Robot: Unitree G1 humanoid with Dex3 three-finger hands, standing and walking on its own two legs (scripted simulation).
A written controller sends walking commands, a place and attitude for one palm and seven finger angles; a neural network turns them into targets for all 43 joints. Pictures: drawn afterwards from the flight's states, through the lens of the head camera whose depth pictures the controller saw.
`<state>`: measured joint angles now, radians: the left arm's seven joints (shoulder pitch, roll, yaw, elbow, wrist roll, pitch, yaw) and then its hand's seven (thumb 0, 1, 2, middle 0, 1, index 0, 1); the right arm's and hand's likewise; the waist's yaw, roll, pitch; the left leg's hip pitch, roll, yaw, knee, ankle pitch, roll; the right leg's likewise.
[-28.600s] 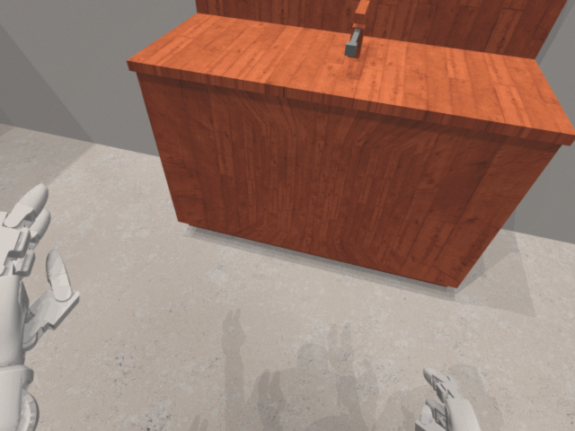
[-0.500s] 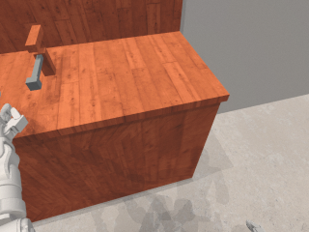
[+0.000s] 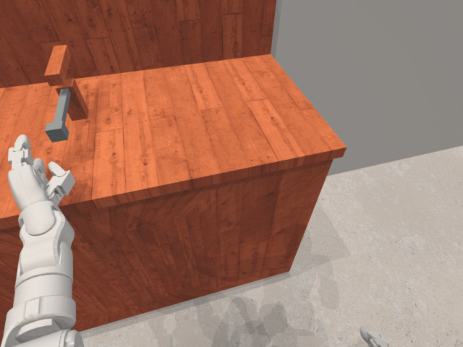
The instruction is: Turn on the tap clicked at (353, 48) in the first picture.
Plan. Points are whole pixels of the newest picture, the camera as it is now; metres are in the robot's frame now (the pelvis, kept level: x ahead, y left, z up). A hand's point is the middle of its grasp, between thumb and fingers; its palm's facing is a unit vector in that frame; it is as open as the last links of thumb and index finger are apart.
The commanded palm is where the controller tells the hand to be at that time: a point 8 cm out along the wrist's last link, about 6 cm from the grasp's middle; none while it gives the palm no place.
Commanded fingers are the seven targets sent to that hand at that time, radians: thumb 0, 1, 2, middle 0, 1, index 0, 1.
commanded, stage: push the lever round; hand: left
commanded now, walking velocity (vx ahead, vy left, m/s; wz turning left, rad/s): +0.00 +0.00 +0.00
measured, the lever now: (57, 131) +0.46 +0.36 +0.13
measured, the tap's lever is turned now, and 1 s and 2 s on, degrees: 0 0 0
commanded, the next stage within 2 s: none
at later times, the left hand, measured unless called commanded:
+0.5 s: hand (97, 168) +0.38 +0.26 +0.12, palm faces +0.71 -0.70 -0.05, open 7.8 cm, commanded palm +0.33 +0.28 +0.12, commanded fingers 0.00 0.90 0.90 -0.15 -0.15 -0.15 -0.15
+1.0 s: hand (115, 156) +0.41 +0.23 +0.12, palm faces +0.79 -0.61 -0.07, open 7.8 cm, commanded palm +0.37 +0.26 +0.12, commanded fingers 0.00 0.90 0.90 -0.15 -0.15 -0.15 -0.15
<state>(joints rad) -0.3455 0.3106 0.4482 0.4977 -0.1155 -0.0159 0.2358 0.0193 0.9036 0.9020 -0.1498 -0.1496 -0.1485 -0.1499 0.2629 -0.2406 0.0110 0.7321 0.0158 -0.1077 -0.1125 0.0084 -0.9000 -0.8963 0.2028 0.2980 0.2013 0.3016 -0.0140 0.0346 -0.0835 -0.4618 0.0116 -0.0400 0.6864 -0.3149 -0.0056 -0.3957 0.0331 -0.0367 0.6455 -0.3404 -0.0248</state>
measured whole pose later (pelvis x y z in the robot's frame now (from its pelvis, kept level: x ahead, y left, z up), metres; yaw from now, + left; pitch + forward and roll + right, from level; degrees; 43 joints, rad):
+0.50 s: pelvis +0.00 +0.00 +0.00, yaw +0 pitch +4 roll -1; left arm -0.40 0.16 0.34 0.44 -0.01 0.06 0.53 0.02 0.90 0.90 -0.15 -0.15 -0.15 -0.15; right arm 0.21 -0.22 0.00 0.75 -0.02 -0.05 -0.09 0.01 -0.90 -0.90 0.20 0.30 0.20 0.30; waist -0.01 0.03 -0.09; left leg -0.43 0.01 -0.04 0.67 -0.31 -0.01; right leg -0.37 0.03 -0.04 0.64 -0.34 -0.03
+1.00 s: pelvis -0.01 -0.01 +0.00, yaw +1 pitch +6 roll -1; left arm -0.64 0.16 0.39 0.73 0.05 0.00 0.71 0.02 0.90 0.90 -0.15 -0.15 -0.14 -0.15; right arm 0.24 -0.23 -0.03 0.80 -0.05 -0.03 -0.07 0.01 -0.90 -0.90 0.20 0.30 0.20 0.30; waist -0.05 0.03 -0.10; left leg -0.52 0.01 -0.06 0.70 -0.29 -0.02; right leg -0.46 0.04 -0.06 0.68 -0.34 -0.04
